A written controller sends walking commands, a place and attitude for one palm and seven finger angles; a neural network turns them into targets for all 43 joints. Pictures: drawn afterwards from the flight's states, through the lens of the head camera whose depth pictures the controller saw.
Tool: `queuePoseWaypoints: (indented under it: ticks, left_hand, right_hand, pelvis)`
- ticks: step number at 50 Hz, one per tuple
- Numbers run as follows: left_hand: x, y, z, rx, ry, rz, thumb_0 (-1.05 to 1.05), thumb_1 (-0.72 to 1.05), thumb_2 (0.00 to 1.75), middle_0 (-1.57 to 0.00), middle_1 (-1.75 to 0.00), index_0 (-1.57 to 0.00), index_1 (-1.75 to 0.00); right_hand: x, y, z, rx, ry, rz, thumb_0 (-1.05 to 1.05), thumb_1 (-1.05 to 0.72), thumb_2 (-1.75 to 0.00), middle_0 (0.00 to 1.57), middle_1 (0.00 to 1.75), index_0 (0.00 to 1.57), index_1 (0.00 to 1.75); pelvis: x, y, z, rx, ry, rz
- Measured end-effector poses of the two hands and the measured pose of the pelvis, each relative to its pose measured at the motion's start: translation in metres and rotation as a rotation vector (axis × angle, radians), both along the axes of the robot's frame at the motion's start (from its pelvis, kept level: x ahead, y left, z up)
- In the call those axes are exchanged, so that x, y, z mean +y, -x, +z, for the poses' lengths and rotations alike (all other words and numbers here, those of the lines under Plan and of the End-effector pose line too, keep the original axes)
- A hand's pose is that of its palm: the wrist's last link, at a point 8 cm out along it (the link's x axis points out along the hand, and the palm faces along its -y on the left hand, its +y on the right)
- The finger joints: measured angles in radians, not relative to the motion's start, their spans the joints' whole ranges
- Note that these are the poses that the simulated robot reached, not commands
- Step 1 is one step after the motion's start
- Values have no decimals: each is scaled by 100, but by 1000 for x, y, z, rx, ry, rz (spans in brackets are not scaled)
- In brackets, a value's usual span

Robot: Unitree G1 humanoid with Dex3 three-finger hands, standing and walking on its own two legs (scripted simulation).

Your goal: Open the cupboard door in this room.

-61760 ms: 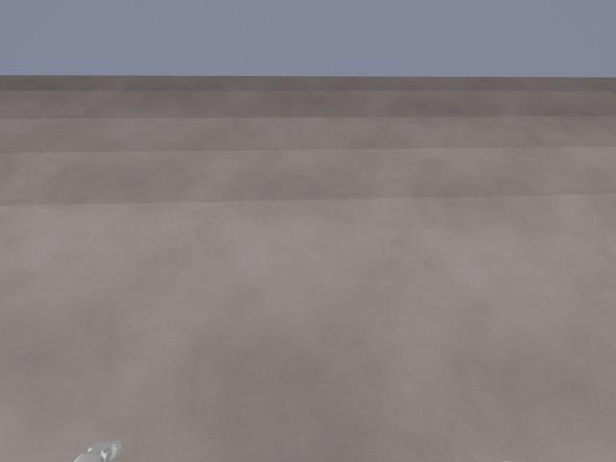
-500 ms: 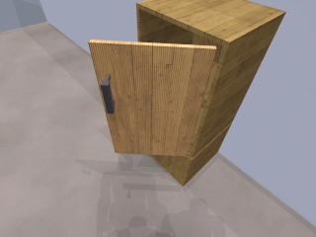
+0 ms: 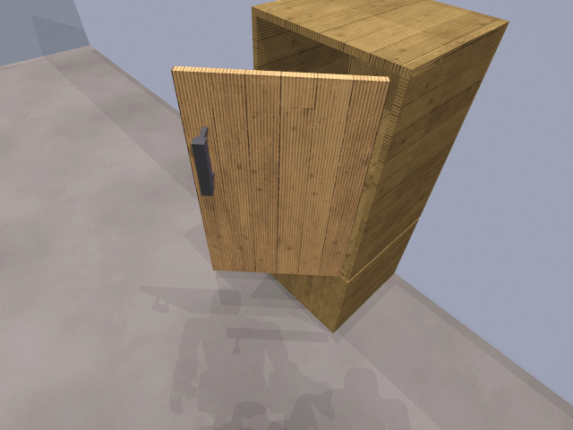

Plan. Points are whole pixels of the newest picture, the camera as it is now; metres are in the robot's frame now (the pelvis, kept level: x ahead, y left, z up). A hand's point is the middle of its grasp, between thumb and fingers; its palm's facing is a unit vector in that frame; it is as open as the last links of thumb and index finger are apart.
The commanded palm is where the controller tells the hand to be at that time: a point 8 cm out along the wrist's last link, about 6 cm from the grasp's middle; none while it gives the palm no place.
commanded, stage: come to a stop and stand still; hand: left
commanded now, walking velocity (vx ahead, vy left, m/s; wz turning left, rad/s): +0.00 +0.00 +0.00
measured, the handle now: (206, 161) +0.58 +0.19 +0.05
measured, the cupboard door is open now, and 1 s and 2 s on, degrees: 45 45 45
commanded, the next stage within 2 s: look again from close up in 0.46 s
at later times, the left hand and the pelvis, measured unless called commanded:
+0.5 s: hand out of the picture -0.05 +0.16 -0.17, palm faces +0.05 -0.98 -0.17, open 7.4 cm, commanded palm none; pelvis -0.02 +0.00 +0.01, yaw +1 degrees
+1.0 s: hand out of the picture +0.00 +0.17 -0.17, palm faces +0.05 -0.98 -0.18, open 7.3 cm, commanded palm none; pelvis +0.01 +0.01 +0.01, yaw +1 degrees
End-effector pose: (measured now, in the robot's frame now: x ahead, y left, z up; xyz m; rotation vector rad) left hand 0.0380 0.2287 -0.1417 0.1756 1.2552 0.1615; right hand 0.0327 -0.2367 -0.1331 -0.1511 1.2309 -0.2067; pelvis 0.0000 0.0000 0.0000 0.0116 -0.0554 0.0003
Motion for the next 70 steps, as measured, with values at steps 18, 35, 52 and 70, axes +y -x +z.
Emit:
queuePoseWaypoints:
  ticks: [18, 35, 52, 70]
  left_hand:
    - [-4, 91, 7, 130, 21, 55, 0, 91, 90, -20, -30, -20, -30]
    - [-17, 68, 2, 126, 61, 42, 1, 92, 90, -20, -30, -20, -30]
    - [-7, 42, 5, 118, 46, 46, 1, 92, 90, -20, -30, -20, -30]
    - [23, -145, 151, -948, -48, 57, 3, 86, 86, -20, -36, -20, -35]
  right_hand:
    - [15, 51, -3, 86, -58, 50, 1, -91, -90, 20, 30, 20, 30]
    - [33, 88, -3, 217, -80, -2, 1, -91, -90, 20, 30, 20, 30]
    - [39, 30, -2, 138, -75, 30, 1, -91, -90, 20, 30, 20, 30]
    - [-3, -89, 34, -471, 51, 133, 2, -92, -90, 20, 30, 20, 30]
  pelvis:
    - [2, 26, 6, 18, 3, 16]
    - [5, 13, 8, 25, 2, 19]
    - [10, -10, 11, 19, 8, 17]
    - [8, -13, -4, 90, 6, 65]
